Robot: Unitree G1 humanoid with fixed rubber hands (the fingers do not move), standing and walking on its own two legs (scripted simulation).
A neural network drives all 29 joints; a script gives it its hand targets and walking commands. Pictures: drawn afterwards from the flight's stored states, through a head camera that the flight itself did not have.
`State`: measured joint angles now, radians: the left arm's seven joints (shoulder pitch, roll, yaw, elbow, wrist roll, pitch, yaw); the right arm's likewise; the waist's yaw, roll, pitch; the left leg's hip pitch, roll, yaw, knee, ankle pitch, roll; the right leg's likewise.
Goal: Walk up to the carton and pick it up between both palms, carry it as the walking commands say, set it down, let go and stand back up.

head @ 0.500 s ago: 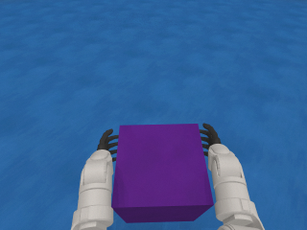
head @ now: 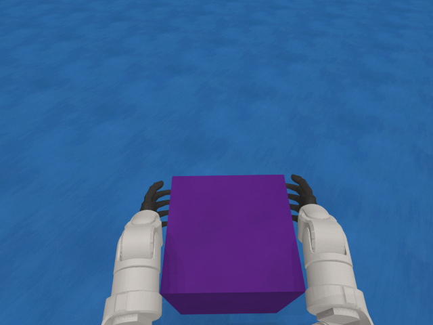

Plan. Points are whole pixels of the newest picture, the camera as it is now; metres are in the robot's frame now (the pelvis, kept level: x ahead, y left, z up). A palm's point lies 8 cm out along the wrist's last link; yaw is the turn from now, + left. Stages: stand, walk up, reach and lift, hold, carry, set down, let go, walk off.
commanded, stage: reach and lift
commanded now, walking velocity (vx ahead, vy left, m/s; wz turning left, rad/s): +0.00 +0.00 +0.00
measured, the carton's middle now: (228, 249) +0.27 -0.01 -0.03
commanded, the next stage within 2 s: hold in 0.46 s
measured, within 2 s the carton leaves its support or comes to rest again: neither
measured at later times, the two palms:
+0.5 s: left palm (148, 227) +0.28 +0.14 +0.05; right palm (308, 218) +0.29 -0.15 +0.05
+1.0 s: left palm (145, 228) +0.28 +0.15 +0.05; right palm (306, 220) +0.28 -0.15 +0.06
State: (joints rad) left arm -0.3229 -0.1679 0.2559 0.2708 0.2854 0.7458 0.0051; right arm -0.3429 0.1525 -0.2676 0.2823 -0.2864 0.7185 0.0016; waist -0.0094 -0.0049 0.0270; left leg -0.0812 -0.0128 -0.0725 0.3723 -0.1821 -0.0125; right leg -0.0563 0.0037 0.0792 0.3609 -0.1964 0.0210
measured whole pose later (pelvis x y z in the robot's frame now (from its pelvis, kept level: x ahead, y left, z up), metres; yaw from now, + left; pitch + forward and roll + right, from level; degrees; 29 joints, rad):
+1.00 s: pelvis -0.01 +0.00 +0.00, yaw +0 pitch -7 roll +0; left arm -0.28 -0.16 0.23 0.25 0.27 0.76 0.00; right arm -0.31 0.16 -0.24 0.26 -0.29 0.74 0.00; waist -0.01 -0.01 0.02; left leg -0.08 -0.02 -0.07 0.39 -0.18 -0.01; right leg -0.06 0.00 0.08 0.39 -0.20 0.02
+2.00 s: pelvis -0.08 +0.00 -0.02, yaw +11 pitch +3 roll -4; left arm -0.18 -0.14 0.13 -0.27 0.10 1.15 0.10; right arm -0.19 0.14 -0.13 -0.25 -0.10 1.10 -0.09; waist 0.02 0.04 -0.05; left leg -0.52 0.00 -0.10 0.61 -0.15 0.02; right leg -0.56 0.04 -0.04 1.05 -0.48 0.03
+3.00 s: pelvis -0.34 -0.10 -0.01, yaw +35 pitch +3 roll +1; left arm -0.13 -0.13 0.09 -0.21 0.09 1.18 0.09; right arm -0.10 0.13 -0.10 -0.28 -0.14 1.19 -0.09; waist -0.01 0.02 -0.18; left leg -0.53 0.00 0.03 0.74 -0.31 -0.02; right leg -0.28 -0.02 -0.11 0.55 -0.32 -0.04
